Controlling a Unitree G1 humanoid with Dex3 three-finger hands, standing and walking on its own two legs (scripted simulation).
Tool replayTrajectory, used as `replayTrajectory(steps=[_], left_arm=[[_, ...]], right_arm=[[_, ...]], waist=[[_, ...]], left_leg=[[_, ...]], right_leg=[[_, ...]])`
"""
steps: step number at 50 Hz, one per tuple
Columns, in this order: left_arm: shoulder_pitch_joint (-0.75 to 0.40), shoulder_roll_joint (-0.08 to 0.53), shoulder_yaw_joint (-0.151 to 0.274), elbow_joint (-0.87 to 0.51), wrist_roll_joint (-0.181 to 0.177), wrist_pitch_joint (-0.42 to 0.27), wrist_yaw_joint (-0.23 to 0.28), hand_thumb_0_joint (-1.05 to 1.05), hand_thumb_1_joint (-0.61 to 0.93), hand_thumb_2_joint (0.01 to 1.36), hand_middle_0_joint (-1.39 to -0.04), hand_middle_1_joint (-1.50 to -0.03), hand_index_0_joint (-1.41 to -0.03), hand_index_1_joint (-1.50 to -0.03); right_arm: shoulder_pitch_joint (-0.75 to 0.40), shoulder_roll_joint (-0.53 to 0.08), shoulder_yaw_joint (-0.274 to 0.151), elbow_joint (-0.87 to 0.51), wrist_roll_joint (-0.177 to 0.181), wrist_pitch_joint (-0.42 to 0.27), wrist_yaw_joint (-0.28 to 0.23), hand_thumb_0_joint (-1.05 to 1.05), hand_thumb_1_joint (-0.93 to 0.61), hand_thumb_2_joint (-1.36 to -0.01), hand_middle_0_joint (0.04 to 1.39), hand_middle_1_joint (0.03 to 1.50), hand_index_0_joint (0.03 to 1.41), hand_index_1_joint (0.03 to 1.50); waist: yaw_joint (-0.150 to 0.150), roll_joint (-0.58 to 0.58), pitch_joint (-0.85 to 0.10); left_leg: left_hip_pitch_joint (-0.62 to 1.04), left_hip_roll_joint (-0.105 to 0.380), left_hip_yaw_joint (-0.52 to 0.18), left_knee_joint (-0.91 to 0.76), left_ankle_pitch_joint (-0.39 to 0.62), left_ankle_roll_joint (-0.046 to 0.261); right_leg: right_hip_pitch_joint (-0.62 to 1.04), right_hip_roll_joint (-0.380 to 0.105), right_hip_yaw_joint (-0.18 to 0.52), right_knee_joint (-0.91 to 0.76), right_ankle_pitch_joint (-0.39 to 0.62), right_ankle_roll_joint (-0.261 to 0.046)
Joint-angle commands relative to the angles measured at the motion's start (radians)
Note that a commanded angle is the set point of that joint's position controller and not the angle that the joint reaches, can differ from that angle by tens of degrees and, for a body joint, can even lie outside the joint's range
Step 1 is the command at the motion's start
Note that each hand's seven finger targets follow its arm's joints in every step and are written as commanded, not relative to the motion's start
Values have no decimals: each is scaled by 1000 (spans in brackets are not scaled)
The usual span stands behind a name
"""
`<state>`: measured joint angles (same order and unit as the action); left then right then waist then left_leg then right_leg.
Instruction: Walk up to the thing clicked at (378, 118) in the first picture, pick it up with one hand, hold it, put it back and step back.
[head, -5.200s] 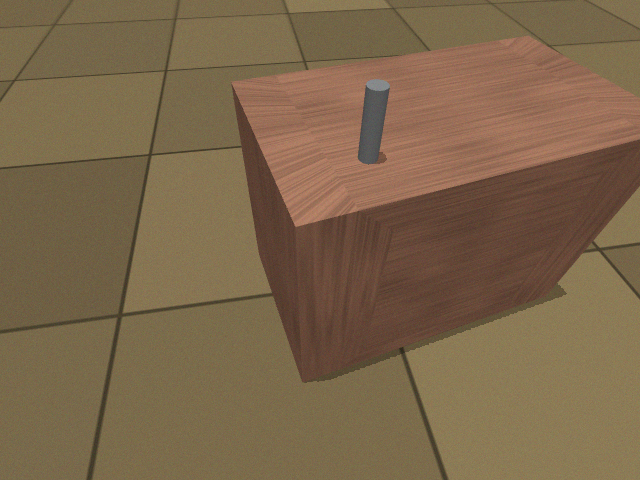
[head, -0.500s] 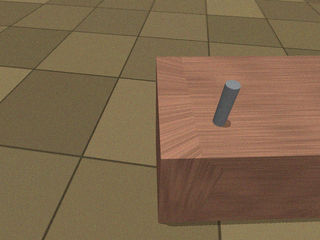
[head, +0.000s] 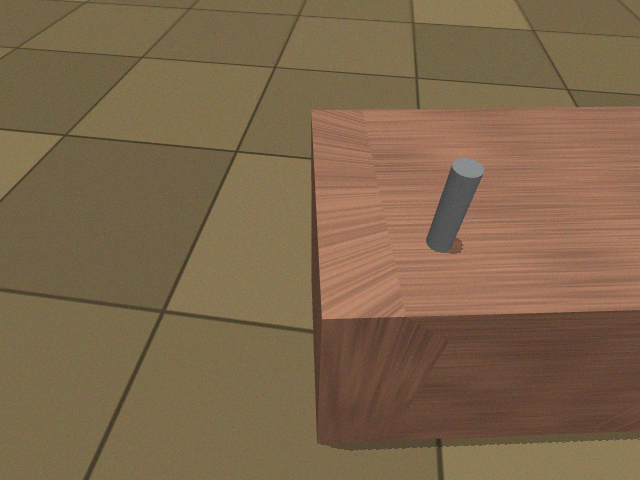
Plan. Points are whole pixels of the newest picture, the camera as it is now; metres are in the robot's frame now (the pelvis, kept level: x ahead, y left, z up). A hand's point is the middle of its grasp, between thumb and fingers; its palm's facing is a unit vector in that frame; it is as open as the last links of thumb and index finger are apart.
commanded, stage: stand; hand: right
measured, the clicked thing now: (451, 208) +0.49 -0.21 +0.05
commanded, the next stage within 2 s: rise first in 0.54 s
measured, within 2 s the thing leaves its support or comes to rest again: neither
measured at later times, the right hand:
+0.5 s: hand out of the picture +0.09 -0.25 -0.16, palm faces -0.02 +0.94 -0.33, open 7.4 cm
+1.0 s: hand (514, 452) +0.17 -0.26 -0.10, palm faces +0.23 +0.91 -0.34, open 13.7 cm
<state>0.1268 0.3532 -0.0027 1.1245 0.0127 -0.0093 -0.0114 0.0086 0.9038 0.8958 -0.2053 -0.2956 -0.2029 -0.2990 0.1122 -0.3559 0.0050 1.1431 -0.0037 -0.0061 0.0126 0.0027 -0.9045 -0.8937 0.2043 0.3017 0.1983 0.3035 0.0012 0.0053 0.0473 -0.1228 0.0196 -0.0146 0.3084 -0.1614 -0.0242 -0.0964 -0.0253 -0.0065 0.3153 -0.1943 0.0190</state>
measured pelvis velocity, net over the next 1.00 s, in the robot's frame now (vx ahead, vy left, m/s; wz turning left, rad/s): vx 0.01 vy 0.00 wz -0.01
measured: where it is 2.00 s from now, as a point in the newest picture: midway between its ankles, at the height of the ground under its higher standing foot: outside the picture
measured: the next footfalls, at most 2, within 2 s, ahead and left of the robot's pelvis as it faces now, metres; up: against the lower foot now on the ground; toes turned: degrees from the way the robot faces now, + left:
none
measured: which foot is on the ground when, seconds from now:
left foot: down 0.00-1.00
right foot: down 0.00-1.00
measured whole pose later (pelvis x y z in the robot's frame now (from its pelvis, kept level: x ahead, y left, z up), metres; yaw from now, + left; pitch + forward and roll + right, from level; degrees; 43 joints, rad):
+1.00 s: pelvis +0.01 +0.00 -0.01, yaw -1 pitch +3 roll +0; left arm 0.15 0.26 0.10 0.78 -0.03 -0.08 0.06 0.01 0.18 0.26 -0.06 -0.06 -0.06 -0.06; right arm 0.18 -0.30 -0.14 0.66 0.05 -0.05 -0.06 0.00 -0.15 -0.26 0.08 0.07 0.07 0.07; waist -0.01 -0.01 -0.01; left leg -0.25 0.02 0.00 0.42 -0.22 -0.02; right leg -0.23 -0.02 0.01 0.43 -0.25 0.02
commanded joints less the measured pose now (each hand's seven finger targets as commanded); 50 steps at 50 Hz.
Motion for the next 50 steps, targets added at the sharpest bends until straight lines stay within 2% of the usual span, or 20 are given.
replayTrajectory(steps=[1, 4, 10, 23, 31, 32, 33, 34, 35, 36, 37, 39, 40, 42, 43, 44, 46, 48, 49, 50], left_arm=[[-28, 213, 40, -54, -5, -19, 18, 0, 900, 900, -200, -300, -200, -301], [-31, 219, 41, -61, -3, -22, 20, 0, 900, 900, -200, -300, -200, -301], [-34, 223, 43, -61, -4, -22, 22, 0, 900, 900, -200, -300, -200, -301], [-43, 221, 48, -59, -4, -20, 23, 0, 900, 900, -200, -300, -200, -301], [-31, 212, 46, -59, -3, -19, 21, 0, 900, 900, -200, -300, -200, -301], [-33, 221, 49, -61, -2, -20, 22, 0, 820, 820, -120, -220, -120, -221], [-384, 44, 37, -412, -85, -125, 29, 0, 740, 740, -40, -140, -40, -141], [-365, 67, 17, -439, -113, -143, 49, 0, 660, 660, -22, -60, -1, -61], [-245, 130, 52, -347, -111, -138, 63, 0, 580, 580, -24, -33, -5, -54], [-189, 169, 88, -291, -105, -124, 72, 0, 500, 500, -26, -35, -9, -54], [-185, 255, 164, -320, -98, -118, 86, 0, 420, 420, -30, -35, -17, -49], [-112, 146, 146, -250, -73, -120, 84, 0, 276, 260, -32, -42, -29, -46], [-103, 128, 164, -277, -61, -124, 77, 0, 218, 204, -36, -41, -35, -42], [27, 140, 189, -247, -48, -107, 83, 0, 108, 151, -44, -49, -53, -39], [24, 156, 202, -361, -47, -113, 85, 0, 51, 127, -48, -49, -59, -37], [70, 127, 194, -334, -44, -107, 85, 0, 15, 123, -46, -48, -56, -38], [85, 63, 161, -389, -47, -98, 78, 0, -81, 107, -47, -46, -53, -39], [-57, 33, 135, -527, -52, -106, 85, 0, -206, 93, -51, -45, -51, -44], [-30, 48, 140, -505, -50, -103, 90, 0, -272, 85, -54, -44, -50, -48], [-63, 8, 110, -548, -53, -107, 89, 0, -352, 81, -57, -45, -48, -53]], right_arm=[[-40, -214, -42, -57, -3, -25, -18, 0, -900, -900, 200, 300, 200, 300], [-40, -216, -45, -64, -4, -27, -19, 0, -900, -900, 200, 300, 200, 300], [-29, -207, -41, -63, -4, -27, -21, 0, -900, -900, 200, 300, 200, 300], [-36, -209, -44, -70, -2, -23, -22, 0, -900, -900, 200, 300, 200, 300], [-50, -214, -44, -76, -2, -25, -23, 0, -900, -900, 200, 300, 200, 300], [-43, -207, -45, -77, -3, -25, -24, 0, -820, -820, 120, 220, 120, 220], [-394, -24, -20, -428, 66, -99, -37, 0, -740, -740, 67, 140, 58, 140], [-354, -60, -18, -457, 104, -138, -52, 0, -660, -660, 64, 60, 57, 60], [-231, -144, -57, -366, 98, -132, -68, 0, -580, -580, 65, 43, 57, 42], [-185, -180, -98, -291, 94, -119, -82, 0, -500, -500, 65, 42, 57, 42], [-165, -268, -184, -284, 84, -113, -98, 0, -420, -420, 65, 42, 57, 42], [-160, -166, -163, -315, 62, -121, -94, 0, -264, -260, 64, 42, 56, 42], [-73, -186, -212, -358, 49, -120, -91, 0, -196, -193, 62, 43, 55, 43], [57, -177, -229, -326, 45, -99, -95, 0, -85, -167, 60, 45, 54, 45], [38, -198, -248, -461, 48, -105, -97, 0, -37, -155, 58, 46, 54, 46], [78, -186, -252, -468, 45, -99, -94, 0, 29, -144, 54, 47, 52, 47], [119, -126, -224, -530, 50, -87, -88, 0, 133, -124, 51, 49, 50, 49], [-18, -99, -188, -712, 54, -93, -90, 0, 247, -103, 46, 52, 48, 52], [18, -129, -212, -692, 51, -89, -96, 0, 297, -92, 44, 52, 47, 52], [-15, -138, -213, -780, 50, -94, -99, 0, 357, -82, 42, 53, 45, 53]], waist=[[1, 0, -61], [1, -14, -94], [-3, -5, -103], [-4, -10, -75], [7, -1, -84], [2, -14, -95], [9, -80, -93], [-22, 22, -136], [-12, 6, -53], [-19, 8, -64], [-9, 13, -151], [-7, -33, -219], [-42, -36, -247], [-11, -37, -247], [-4, -35, -302], [-13, -41, -298], [-14, -49, -249], [-11, -54, -237], [-17, -42, -193], [-26, -62, -188]], left_leg=[[25, 106, -81, -40, 100, 38], [44, 113, -74, -21, 176, 41], [47, 117, -69, -19, 228, 39], [46, 109, -68, -28, 166, 36], [58, 113, -66, -16, 209, 41], [68, 114, -67, -14, 215, 39], [-83, -9, 38, 84, 122, 20], [-19, -20, 46, 48, 47, 18], [-64, -13, 42, 37, -13, 21], [-110, -20, 51, 76, -5, 18], [-86, -18, 56, 102, 27, 18], [-77, -15, 45, 121, 67, 26], [-51, -16, 46, 121, 87, 32], [-23, -26, 53, 110, 150, 29], [9, -31, 58, 106, 194, 26], [9, -31, 62, 107, 211, 26], [2, -31, 68, 96, 218, 25], [-16, -28, 66, 87, 181, 25], [-24, -26, 66, 74, 143, 26], [-22, -23, 65, 67, 124, 27]], right_leg=[[-21, -105, 79, -52, 99, -36], [2, -113, 81, -41, 170, -36], [29, -113, 75, -25, 226, -34], [9, -109, 78, -44, 172, -37], [19, -112, 76, -42, 213, -36], [18, -112, 75, -37, 216, -38], [-127, 18, -25, 72, 144, -23], [-74, 8, -17, 43, 87, -23], [-106, 15, -20, 40, 30, -26], [-154, 22, -26, 66, 36, -26], [-134, 21, -24, 86, 67, -24], [-126, 22, -20, 110, 116, -23], [-132, 25, -19, 101, 142, -23], [-99, 24, -24, 88, 192, -19], [-64, 25, -23, 83, 230, -16], [-64, 26, -25, 82, 250, -15], [-72, 25, -30, 76, 258, -14], [-80, 18, -25, 70, 221, -14], [-94, 20, -26, 59, 180, -18], [-99, 22, -23, 54, 161, -19]])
